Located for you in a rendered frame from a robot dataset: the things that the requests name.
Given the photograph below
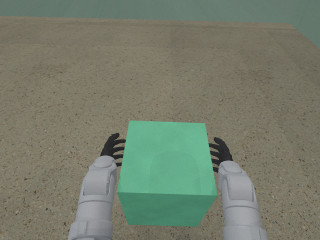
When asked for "right robot hand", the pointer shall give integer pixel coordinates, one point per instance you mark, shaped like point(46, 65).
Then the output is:
point(223, 154)

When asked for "left robot hand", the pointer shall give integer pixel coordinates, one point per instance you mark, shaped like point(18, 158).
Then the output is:
point(108, 149)

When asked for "robot left forearm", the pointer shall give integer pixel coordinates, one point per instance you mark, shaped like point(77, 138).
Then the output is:
point(96, 200)

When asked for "robot right forearm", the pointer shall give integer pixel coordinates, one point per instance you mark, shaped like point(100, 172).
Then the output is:
point(239, 203)

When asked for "carton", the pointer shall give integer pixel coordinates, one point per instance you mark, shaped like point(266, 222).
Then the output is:
point(166, 176)

